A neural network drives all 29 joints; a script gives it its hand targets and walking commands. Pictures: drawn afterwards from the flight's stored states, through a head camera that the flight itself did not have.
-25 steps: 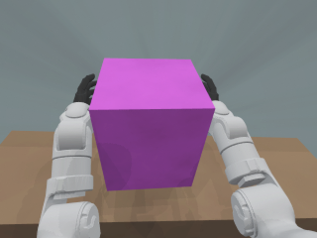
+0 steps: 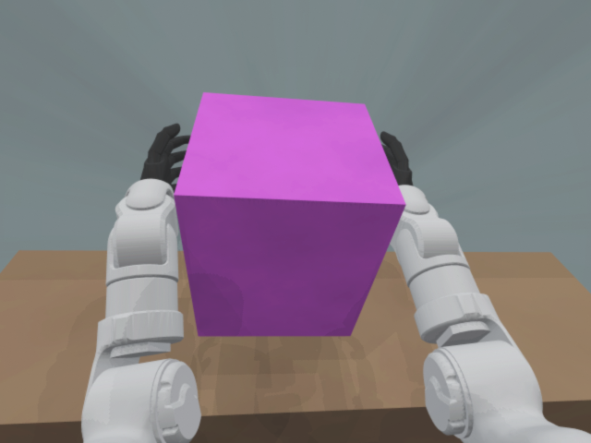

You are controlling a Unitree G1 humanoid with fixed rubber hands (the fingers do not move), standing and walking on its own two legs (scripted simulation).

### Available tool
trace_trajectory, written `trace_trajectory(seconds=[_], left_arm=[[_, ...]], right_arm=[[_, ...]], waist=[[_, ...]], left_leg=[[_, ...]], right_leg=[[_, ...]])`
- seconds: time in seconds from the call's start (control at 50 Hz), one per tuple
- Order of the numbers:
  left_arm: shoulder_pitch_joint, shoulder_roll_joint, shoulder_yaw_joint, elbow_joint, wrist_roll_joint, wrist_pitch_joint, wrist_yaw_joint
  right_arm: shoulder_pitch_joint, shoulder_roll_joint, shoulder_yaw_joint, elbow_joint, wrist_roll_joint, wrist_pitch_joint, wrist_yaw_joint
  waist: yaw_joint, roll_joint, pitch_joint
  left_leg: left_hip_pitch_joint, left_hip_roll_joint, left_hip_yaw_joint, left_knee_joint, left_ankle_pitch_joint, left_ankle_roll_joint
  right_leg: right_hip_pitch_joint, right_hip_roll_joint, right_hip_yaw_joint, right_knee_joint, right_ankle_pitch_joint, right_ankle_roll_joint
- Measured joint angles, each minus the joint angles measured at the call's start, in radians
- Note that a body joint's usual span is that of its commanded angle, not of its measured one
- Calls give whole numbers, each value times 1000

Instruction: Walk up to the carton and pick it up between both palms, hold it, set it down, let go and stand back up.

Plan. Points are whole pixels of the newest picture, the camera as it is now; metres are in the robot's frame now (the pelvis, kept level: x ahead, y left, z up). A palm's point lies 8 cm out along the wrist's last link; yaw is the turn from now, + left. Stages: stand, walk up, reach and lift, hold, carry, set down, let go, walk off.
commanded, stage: set down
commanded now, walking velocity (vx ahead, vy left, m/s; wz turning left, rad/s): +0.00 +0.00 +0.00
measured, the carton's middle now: (280, 221) +0.36 +0.01 +0.19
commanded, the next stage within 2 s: none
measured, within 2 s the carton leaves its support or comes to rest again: neither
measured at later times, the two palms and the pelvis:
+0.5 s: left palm (162, 215) +0.39 +0.17 +0.17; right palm (377, 226) +0.38 -0.14 +0.17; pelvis +0.01 +0.01 +0.00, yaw +1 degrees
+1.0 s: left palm (172, 236) +0.40 +0.16 +0.13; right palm (374, 248) +0.38 -0.14 +0.12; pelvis +0.02 +0.01 +0.00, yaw +2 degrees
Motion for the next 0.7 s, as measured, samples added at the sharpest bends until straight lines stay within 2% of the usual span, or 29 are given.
trace_trajectory(seconds=[0.08, 0.16, 0.24, 0.32, 0.4, 0.5, 0.58, 0.7], left_arm=[[1, 5, 28, 53, 32, -79, -46], [34, 8, 27, 76, 45, -119, -72], [91, 25, -30, 58, 14, -156, -65], [126, 46, -102, 54, -38, -189, -23], [120, 53, -147, 68, -72, -211, 24], [78, 45, -149, 104, -59, -210, 44], [60, 25, -127, 118, -20, -208, 41], [76, -7, -77, 135, 29, -209, 11]], right_arm=[[15, 37, -38, 46, -68, -82, 9], [72, 67, -45, 76, -106, -156, 8], [148, 81, -21, 56, -101, -226, -7], [192, 75, -3, 34, -82, -273, -17], [194, 59, -5, 21, -69, -291, -17], [162, 48, -38, 43, -72, -285, 1], [141, 40, -56, 65, -80, -281, 19], [152, 42, -55, 92, -95, -276, 29]], waist=[[8, -5, 26], [15, -20, 56], [14, -36, 88], [11, -49, 100], [6, -60, 94], [-2, -70, 72], [-5, -63, 72], [-3, -42, 94]], left_leg=[[28, -4, -5, -19, 8, 1], [52, -9, -14, -26, 8, 2], [52, -13, -27, -5, -4, 2], [29, -16, -32, 21, -16, 5], [4, -17, -29, 34, -21, 8], [-9, -18, -12, 25, -18, 13], [5, -20, 1, 14, -18, 18], [31, -27, 11, -6, -15, 25]], right_leg=[[25, -4, -6, -7, -1, 1], [53, -9, -15, -14, -5, 2], [69, -11, -28, -15, -10, 4], [60, -13, -34, -14, -11, 8], [42, -14, -31, -20, -5, 12], [26, -17, -15, -37, 7, 17], [38, -20, -2, -52, 13, 21], [56, -29, 6, -58, 10, 27]])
